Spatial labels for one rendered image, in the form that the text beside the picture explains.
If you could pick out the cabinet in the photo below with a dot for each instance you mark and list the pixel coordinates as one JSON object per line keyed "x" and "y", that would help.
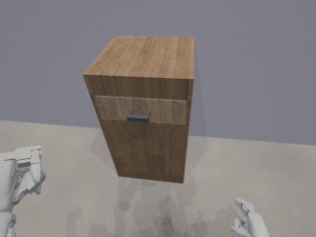
{"x": 149, "y": 68}

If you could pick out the drawer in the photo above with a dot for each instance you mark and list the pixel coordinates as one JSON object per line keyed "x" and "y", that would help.
{"x": 161, "y": 110}

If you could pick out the left robot hand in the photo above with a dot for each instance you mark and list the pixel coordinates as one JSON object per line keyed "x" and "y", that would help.
{"x": 25, "y": 163}

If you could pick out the handle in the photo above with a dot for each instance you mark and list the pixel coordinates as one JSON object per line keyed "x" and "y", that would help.
{"x": 138, "y": 118}

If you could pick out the robot left forearm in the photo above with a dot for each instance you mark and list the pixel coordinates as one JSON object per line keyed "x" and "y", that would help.
{"x": 7, "y": 221}

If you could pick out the right robot hand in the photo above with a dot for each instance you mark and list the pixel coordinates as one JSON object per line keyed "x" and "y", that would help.
{"x": 252, "y": 226}

